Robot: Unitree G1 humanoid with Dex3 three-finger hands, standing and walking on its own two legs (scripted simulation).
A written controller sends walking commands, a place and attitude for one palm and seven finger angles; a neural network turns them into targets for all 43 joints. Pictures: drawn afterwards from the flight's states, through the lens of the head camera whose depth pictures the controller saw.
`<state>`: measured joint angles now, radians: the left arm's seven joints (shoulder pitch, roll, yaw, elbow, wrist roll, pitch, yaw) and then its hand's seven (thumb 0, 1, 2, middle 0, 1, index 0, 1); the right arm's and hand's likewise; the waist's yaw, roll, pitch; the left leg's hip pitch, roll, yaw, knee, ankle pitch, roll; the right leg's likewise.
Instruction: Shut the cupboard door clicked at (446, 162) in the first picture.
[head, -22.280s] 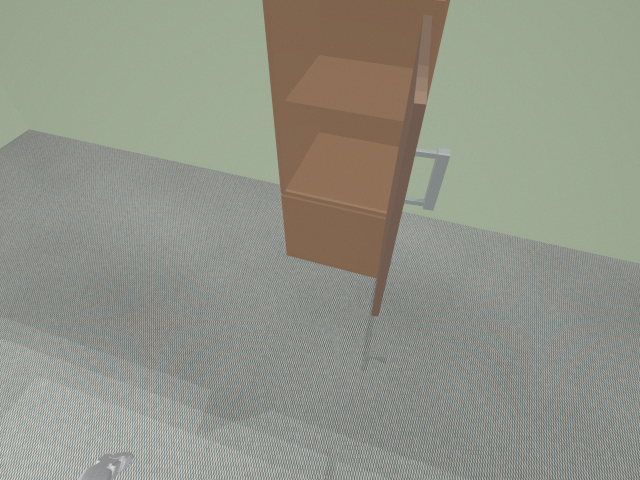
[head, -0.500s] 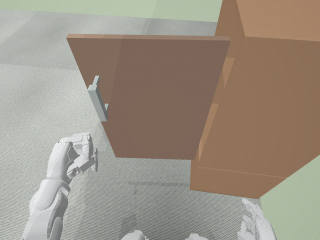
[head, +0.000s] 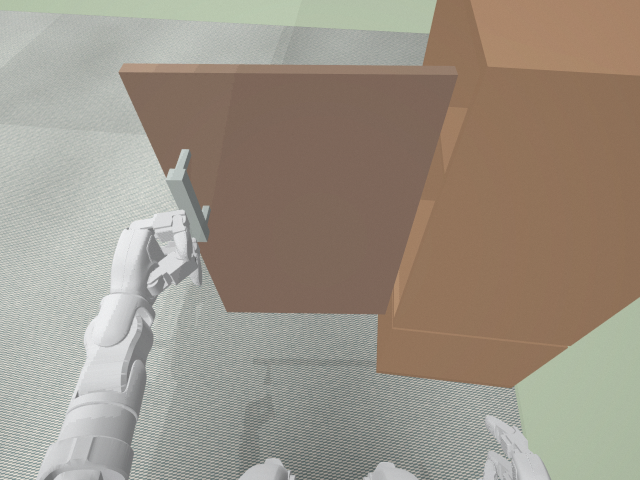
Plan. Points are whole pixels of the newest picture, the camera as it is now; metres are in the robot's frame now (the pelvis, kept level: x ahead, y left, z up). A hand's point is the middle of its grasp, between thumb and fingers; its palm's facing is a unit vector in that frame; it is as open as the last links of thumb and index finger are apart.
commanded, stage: bring the fist close to the handle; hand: left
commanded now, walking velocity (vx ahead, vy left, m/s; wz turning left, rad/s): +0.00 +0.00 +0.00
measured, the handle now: (193, 197) +0.46 +0.20 +0.07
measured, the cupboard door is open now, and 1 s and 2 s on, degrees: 96 92 77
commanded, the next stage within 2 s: push the door shut along its arc in 0.48 s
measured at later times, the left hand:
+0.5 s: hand (192, 262) +0.36 +0.17 +0.07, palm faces +0.03 -1.00 -0.02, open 3.1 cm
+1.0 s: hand (196, 230) +0.40 +0.18 +0.07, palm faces -0.10 -1.00 -0.02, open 3.1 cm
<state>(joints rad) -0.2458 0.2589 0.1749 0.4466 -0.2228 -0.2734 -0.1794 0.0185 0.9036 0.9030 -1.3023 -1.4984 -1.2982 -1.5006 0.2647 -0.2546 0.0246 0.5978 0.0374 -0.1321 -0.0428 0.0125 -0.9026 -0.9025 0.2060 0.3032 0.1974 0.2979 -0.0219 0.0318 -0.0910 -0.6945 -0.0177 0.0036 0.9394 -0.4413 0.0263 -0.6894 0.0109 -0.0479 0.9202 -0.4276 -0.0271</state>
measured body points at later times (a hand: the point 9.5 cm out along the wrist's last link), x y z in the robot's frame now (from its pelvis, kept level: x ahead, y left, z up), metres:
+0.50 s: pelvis -0.01 +0.00 +0.00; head +0.05 -0.01 +0.45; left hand +0.35 +0.23 +0.07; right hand +0.12 -0.26 -0.10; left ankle +0.01 +0.10 -0.69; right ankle +0.02 -0.10 -0.69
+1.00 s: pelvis -0.01 +0.00 +0.00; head +0.06 +0.00 +0.44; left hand +0.40 +0.23 +0.08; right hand +0.09 -0.26 -0.11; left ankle +0.01 +0.10 -0.69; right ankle +0.02 -0.10 -0.69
